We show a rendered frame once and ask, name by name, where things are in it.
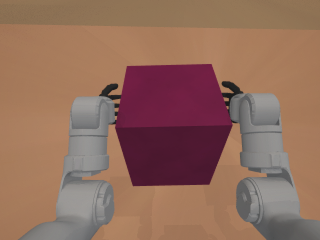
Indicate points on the robot right hand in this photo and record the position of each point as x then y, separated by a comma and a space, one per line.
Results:
232, 87

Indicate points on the right robot upper arm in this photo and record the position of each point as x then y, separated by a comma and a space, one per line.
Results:
271, 205

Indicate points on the robot left hand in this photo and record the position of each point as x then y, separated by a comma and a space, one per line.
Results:
105, 93

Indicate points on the carton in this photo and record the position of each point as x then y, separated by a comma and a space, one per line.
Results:
172, 124

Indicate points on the left robot upper arm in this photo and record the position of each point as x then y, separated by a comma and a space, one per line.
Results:
83, 207

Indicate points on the robot left forearm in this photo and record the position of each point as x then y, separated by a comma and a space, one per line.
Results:
90, 117

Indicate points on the robot right forearm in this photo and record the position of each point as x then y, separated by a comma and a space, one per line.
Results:
259, 116

